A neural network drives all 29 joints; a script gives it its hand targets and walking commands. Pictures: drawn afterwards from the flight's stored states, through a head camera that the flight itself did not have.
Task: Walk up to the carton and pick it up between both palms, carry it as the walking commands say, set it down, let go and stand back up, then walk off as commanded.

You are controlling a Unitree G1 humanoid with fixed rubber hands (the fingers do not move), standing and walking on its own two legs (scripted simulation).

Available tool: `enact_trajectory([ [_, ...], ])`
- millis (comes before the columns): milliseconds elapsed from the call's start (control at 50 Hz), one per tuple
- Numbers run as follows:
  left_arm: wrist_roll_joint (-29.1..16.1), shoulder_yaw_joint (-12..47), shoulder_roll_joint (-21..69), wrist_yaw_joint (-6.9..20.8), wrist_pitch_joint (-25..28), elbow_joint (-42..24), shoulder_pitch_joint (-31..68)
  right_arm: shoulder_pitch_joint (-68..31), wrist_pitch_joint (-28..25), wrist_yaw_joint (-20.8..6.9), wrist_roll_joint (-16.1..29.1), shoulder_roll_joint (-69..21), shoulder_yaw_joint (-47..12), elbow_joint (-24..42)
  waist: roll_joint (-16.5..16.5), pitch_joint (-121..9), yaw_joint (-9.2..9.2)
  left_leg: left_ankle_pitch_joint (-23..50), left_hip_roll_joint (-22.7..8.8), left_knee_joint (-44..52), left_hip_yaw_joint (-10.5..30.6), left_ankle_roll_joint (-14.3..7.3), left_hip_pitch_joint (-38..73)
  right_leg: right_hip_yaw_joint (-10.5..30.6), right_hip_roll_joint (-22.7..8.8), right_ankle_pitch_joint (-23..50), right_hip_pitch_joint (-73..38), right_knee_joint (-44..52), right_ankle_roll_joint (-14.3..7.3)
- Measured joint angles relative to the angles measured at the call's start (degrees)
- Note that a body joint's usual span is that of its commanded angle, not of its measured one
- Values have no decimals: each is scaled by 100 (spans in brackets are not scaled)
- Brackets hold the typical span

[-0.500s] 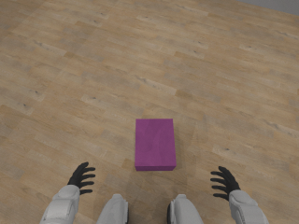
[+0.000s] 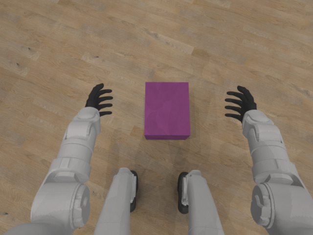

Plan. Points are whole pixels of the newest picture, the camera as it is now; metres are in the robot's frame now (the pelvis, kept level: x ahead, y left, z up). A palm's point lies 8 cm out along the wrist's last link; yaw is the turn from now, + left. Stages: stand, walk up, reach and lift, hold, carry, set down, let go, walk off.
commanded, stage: reach and lift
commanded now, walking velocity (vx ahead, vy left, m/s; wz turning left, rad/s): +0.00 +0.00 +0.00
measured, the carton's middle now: (166, 112) +0.54 -0.03 -0.59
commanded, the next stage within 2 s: none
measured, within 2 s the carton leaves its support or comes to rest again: neither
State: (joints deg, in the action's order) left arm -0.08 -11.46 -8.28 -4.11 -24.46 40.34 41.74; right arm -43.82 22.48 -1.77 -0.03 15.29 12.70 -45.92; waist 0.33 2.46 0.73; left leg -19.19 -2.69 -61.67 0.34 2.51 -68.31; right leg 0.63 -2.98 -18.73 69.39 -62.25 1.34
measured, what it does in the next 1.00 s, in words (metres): lowers itself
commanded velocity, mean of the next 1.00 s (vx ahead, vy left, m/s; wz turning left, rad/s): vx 0.00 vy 0.00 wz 0.00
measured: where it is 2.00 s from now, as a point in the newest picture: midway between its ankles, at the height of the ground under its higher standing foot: (157, 199)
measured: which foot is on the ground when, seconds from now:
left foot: down 0.00-1.00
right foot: down 0.00-1.00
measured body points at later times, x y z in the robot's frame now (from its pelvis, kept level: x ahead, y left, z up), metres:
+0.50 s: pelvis +0.01 -0.01 -0.02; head +0.33 -0.02 +0.30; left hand +0.55 +0.18 -0.13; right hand +0.56 -0.22 -0.12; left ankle +0.08 +0.15 -0.64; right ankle +0.09 -0.14 -0.64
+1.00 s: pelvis +0.00 +0.00 -0.11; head +0.34 -0.01 +0.18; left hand +0.54 +0.18 -0.24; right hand +0.56 -0.22 -0.24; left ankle +0.09 +0.15 -0.64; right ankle +0.09 -0.14 -0.64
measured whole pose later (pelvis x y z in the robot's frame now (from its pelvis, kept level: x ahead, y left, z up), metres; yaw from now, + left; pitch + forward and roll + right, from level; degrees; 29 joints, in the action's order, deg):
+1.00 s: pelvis +0.00 +0.00 -0.11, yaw +1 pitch +51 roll +2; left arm 0.6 -19.8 -12.0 -6.2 -9.0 47.5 68.3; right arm -73.6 7.5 -2.0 -3.1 20.2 19.6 -56.2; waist -0.5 -2.5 -0.2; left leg -24.4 -2.1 -82.6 0.8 2.6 -109.0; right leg 2.3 -2.9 -23.8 110.3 -83.2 1.9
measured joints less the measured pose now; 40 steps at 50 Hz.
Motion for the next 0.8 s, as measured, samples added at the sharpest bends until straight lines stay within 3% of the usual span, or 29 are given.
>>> enact_trajectory([
  [140, -43, -100, -9, -216, 628, 269, 628, -687, -696, -22, 13, 172, 191, -432, -33, -287, -27, 52, 9, -33, 6, 7, -818, 4, -3, 56, 812, -25, 9],
  [300, -107, -284, -219, -203, 1169, 479, 1262, -1378, -1198, -60, 111, 364, 251, -569, -34, -404, -78, 138, -15, 80, 12, 32, -1428, -3, 26, 138, 1439, 70, -13],
  [500, 47, -779, -442, -47, 1530, 810, 2328, -2499, -1383, -45, -179, 370, 428, -770, -23, -308, -76, 171, -31, 80, -38, 39, -1933, 57, 51, 166, 1999, 18, -25],
  [660, 274, -1030, -255, 40, 1628, 514, 2244, -2405, -1486, -120, -553, 219, 791, -479, -85, -400, -79, 216, -4, 160, -6, 28, -2136, 27, 29, 207, 2164, 129, -7],
  [800, 396, -1163, -227, 26, 1613, 778, 2420, -2610, -1515, -191, -621, 310, 958, -827, -81, -544, -90, 41, 15, -383, -8, 10, -2708, 73, 16, 49, 2731, -392, 23],
])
